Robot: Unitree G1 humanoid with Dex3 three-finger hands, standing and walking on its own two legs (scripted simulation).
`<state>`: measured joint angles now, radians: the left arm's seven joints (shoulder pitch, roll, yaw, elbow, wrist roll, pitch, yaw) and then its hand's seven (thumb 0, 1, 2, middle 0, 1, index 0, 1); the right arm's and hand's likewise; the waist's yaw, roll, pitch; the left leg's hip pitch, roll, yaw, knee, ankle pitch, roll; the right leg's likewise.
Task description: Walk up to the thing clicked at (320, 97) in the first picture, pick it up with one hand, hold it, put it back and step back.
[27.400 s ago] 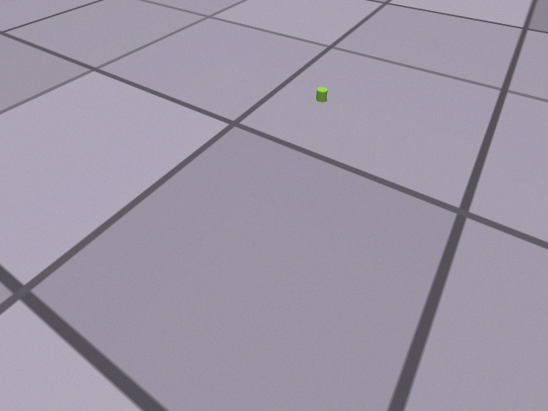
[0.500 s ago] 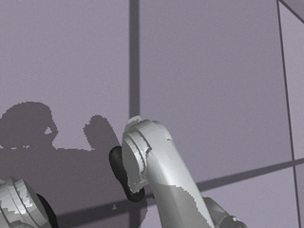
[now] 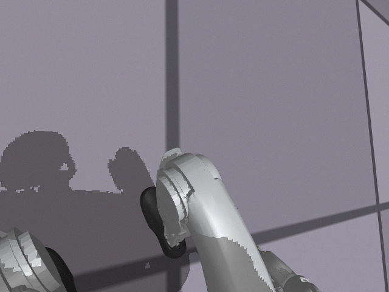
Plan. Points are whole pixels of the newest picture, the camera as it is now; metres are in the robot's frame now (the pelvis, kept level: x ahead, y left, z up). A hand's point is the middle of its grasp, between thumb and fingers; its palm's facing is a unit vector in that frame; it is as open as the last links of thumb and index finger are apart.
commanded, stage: settle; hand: left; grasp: from above
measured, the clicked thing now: out of the picture +0.50 +0.38 -0.27
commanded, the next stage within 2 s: lift in 0.80 s
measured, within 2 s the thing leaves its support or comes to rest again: leaves its support in 0.28 s
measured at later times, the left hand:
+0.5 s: hand out of the picture +0.48 +0.40 -0.18, palm faces -0.40 -0.14 -0.90, open 10.1 cm
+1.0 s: hand out of the picture +0.47 +0.39 -0.13, palm faces -0.41 -0.13 -0.90, open 10.0 cm
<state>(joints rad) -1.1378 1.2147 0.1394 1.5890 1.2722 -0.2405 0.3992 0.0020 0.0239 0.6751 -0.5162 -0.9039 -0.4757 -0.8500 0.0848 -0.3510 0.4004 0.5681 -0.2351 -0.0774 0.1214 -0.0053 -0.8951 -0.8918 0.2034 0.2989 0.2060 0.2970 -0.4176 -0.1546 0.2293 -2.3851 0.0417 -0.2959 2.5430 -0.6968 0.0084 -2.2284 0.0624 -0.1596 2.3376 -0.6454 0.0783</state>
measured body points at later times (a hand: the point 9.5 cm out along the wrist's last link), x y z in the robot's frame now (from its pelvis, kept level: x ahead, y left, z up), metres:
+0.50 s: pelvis +0.00 +0.00 +0.02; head +0.28 +0.15 +0.34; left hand +0.50 +0.40 -0.13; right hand +0.09 -0.27 -0.04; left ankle +0.06 +0.13 -0.27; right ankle +0.12 -0.13 -0.27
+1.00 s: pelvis -0.01 +0.00 +0.02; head +0.25 +0.13 +0.37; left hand +0.49 +0.39 -0.07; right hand +0.09 -0.27 -0.05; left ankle +0.06 +0.13 -0.27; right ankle +0.12 -0.13 -0.27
